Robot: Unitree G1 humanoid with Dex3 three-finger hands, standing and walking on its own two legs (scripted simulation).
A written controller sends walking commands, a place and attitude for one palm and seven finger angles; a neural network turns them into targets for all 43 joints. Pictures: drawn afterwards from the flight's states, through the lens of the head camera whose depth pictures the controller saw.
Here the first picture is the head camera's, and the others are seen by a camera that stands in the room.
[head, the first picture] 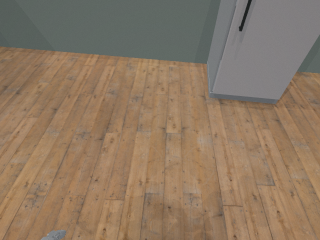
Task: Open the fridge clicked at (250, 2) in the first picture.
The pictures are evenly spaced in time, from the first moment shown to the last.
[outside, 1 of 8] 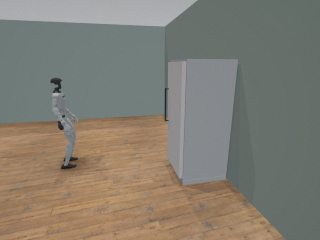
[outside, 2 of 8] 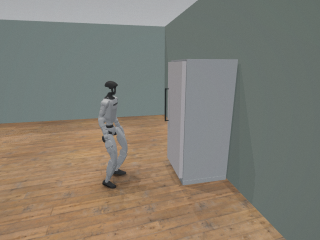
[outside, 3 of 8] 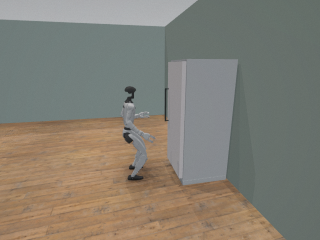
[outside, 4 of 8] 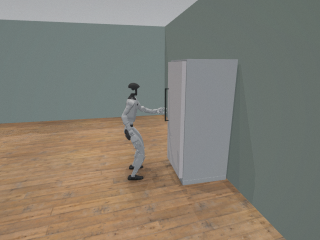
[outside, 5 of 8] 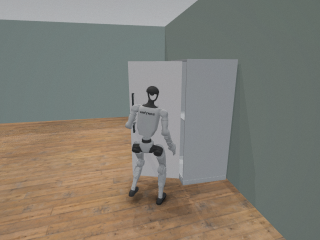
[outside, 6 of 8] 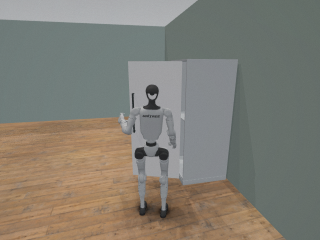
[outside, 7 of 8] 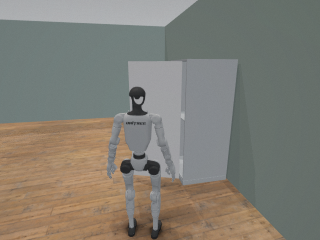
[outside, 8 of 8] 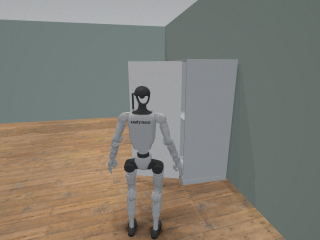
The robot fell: no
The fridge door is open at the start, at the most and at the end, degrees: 0 77 69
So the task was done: yes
